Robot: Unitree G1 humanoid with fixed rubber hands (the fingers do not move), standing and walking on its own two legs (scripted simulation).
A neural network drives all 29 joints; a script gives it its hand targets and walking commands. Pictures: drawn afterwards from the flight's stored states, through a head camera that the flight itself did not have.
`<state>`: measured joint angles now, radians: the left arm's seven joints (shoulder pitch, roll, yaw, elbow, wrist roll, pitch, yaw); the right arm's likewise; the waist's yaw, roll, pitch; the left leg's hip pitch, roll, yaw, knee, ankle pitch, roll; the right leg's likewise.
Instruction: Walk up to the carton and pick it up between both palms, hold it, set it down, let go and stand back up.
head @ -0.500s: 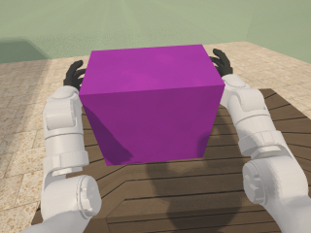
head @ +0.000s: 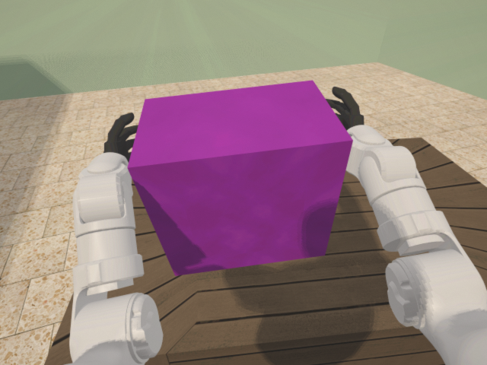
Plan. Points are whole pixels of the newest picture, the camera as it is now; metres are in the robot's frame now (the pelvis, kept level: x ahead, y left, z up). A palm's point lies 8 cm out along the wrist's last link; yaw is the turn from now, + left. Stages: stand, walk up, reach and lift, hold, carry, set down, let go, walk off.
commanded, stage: hold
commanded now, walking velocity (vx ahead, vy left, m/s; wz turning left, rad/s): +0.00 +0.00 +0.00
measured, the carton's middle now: (240, 182) +0.36 +0.00 +0.19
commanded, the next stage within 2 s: none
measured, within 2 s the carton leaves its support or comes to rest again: neither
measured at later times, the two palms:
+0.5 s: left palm (118, 147) +0.34 +0.17 +0.28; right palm (364, 127) +0.35 -0.19 +0.29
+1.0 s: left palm (116, 155) +0.35 +0.18 +0.26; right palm (353, 124) +0.36 -0.17 +0.29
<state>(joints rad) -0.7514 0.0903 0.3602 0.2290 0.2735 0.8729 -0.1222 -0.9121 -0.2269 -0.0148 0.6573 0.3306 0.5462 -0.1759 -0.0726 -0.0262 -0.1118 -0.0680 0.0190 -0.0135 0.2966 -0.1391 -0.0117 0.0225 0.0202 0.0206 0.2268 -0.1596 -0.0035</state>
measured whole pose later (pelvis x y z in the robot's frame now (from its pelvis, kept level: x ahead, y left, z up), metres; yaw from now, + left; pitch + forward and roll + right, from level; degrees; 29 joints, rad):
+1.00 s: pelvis +0.00 -0.01 +0.00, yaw +1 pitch -5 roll -1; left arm -0.77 0.11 0.34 0.23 0.27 0.86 -0.12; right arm -0.93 -0.22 -0.04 0.66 0.32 0.53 -0.17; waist -0.08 -0.05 -0.13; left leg -0.08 0.02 -0.02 0.31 -0.14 -0.02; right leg 0.02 0.03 0.01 0.24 -0.17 -0.01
